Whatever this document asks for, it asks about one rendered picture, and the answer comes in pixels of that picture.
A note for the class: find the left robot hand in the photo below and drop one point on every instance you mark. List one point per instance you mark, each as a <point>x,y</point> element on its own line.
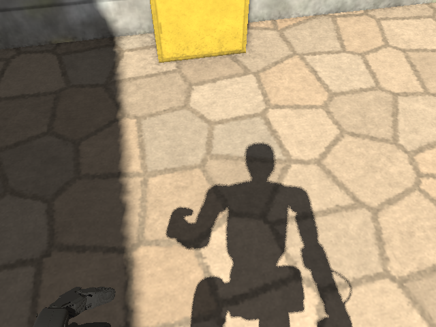
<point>71,304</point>

